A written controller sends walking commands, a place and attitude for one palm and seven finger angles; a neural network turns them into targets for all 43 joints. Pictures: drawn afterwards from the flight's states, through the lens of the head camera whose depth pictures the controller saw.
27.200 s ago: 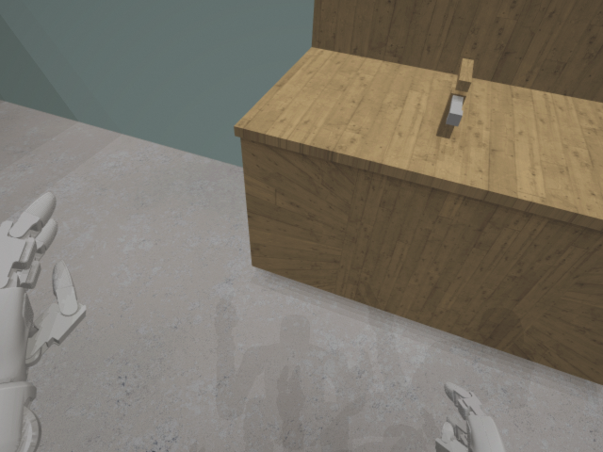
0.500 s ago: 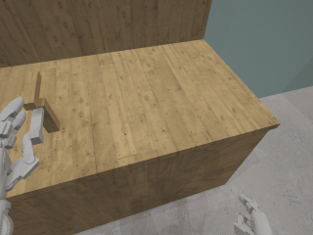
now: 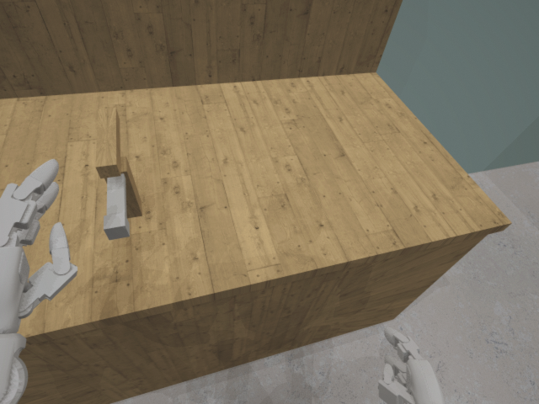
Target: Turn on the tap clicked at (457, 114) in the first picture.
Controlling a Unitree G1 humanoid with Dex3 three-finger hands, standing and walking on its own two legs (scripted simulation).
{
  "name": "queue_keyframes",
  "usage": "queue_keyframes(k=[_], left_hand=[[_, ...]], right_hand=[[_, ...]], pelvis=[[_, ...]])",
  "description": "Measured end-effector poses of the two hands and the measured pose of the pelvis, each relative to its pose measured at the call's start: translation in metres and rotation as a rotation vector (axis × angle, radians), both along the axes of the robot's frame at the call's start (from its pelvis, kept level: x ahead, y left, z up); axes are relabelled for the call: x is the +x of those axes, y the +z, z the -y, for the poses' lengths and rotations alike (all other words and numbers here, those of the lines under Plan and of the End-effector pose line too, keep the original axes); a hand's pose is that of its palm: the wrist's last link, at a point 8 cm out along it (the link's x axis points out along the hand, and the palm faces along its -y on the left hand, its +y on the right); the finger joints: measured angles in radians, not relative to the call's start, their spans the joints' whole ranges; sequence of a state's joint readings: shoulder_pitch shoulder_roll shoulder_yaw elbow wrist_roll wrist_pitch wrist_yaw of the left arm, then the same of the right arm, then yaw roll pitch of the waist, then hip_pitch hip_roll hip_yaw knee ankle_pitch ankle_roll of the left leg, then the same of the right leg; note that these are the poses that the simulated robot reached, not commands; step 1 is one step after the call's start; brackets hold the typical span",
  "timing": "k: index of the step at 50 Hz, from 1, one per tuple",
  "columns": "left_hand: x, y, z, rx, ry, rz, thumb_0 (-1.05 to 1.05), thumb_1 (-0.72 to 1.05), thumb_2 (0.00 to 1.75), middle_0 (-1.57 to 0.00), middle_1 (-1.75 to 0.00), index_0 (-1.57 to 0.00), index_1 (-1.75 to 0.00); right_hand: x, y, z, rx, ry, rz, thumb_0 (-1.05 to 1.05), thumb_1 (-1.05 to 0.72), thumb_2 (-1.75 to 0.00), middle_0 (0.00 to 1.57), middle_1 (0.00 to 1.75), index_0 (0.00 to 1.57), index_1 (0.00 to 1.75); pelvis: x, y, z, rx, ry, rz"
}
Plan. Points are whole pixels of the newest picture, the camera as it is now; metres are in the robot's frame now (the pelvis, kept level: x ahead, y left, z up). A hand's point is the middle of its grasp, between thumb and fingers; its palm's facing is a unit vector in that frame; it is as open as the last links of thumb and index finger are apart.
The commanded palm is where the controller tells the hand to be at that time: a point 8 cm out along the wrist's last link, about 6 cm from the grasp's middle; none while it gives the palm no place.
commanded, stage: come to a stop and stand still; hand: left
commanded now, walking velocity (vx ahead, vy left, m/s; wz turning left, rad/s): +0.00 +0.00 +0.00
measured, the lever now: (116, 226) +0.33 +0.26 +0.06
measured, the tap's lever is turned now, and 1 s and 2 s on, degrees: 0 0 0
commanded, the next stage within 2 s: look again from close up in 0.34 s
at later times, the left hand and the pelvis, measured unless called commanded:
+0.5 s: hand (37, 258) +0.21 +0.27 +0.16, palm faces +0.38 -0.85 -0.36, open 7.4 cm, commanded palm +0.15 +0.30 +0.18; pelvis +0.00 +0.02 +0.00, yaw +1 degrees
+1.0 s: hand (81, 265) +0.21 +0.22 +0.16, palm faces +0.37 -0.85 -0.38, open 7.4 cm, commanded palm +0.15 +0.26 +0.18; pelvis +0.00 -0.02 +0.00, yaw +1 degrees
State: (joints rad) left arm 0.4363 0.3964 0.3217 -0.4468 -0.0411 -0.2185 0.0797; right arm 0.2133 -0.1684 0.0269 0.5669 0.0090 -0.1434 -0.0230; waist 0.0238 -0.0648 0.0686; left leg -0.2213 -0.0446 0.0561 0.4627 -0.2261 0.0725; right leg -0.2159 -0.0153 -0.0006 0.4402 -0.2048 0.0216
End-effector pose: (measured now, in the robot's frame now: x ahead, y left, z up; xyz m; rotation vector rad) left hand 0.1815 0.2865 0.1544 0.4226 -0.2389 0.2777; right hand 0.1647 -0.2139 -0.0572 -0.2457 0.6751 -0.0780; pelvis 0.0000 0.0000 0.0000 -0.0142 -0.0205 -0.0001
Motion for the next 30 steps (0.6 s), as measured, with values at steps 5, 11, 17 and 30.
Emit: queue_keyframes(k=[5, 11, 17, 30], left_hand=[[-0.001, 0.022, -0.034, 0.02, 0.093, 0.147, 0.01, 0.88, 0.9, -0.21, -0.3, -0.21, -0.3], [0.003, 0.031, -0.028, -0.001, 0.046, 0.199, 0.01, 0.89, 0.9, -0.2, -0.3, -0.21, -0.3], [0.008, 0.012, -0.028, 0.005, 0.017, 0.071, 0.01, 0.89, 0.9, -0.2, -0.3, -0.21, -0.3], [-0.013, 0.025, -0.013, 0.03, 0.056, 0.106, 0.01, 0.89, 0.9, -0.21, -0.3, -0.21, -0.3]], right_hand=[[0.007, 0.003, -0.022, -0.013, 0.059, 0.006, 0.01, -0.91, -0.9, 0.21, 0.3, 0.2, 0.3], [0.015, 0.003, -0.038, 0.014, 0.078, 0.025, 0.01, -0.9, -0.9, 0.21, 0.3, 0.2, 0.3], [0.013, 0.002, -0.039, 0.028, 0.043, 0.014, 0.01, -0.9, -0.9, 0.21, 0.3, 0.2, 0.3], [-0.002, -0.003, -0.006, -0.006, 0.02, -0.032, 0.01, -0.91, -0.9, 0.21, 0.3, 0.2, 0.3]], pelvis=[[-0.001, -0.001, -0.012, -0.006, 0.008, 0.005], [0.002, -0.001, -0.026, -0.008, -0.001, 0.004], [0.002, 0.0, -0.027, -0.011, -0.001, 0.005], [-0.005, 0.002, -0.01, -0.012, 0.014, 0.011]])
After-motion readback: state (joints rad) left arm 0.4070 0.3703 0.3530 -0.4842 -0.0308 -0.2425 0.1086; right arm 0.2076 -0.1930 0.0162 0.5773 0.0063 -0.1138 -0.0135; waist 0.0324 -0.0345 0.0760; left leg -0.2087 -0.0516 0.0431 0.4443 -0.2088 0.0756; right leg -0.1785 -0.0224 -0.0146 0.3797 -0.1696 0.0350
